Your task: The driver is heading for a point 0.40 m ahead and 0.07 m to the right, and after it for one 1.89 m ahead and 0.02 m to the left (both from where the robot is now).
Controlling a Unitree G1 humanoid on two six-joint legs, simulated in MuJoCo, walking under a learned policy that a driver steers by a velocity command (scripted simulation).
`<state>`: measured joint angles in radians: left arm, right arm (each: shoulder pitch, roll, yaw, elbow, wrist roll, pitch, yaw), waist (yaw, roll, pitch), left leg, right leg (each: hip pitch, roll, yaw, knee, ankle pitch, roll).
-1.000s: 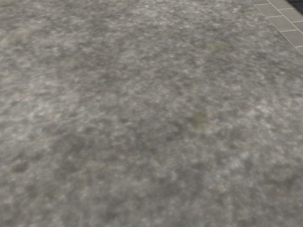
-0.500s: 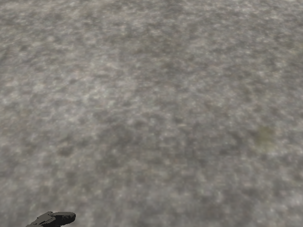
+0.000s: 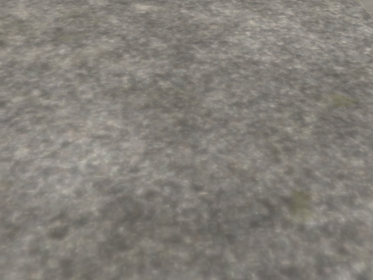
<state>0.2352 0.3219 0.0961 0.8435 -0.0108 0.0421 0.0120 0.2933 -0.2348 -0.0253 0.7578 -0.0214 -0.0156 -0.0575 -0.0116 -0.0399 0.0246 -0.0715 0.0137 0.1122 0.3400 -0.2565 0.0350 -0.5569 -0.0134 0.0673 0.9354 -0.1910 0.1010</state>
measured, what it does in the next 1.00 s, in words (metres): walks ahead: right foot, then left foot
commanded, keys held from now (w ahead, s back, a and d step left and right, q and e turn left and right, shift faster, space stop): e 0.50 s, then no key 0.02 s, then q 0.34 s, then w+q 0.14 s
